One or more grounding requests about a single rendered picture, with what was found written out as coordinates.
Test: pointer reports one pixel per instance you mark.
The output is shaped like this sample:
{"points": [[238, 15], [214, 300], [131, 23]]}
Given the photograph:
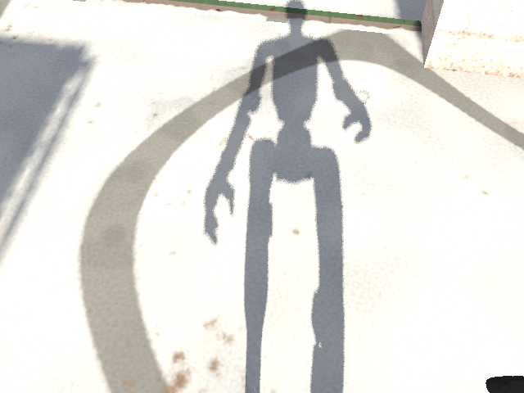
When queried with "robot right hand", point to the robot right hand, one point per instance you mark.
{"points": [[505, 384]]}

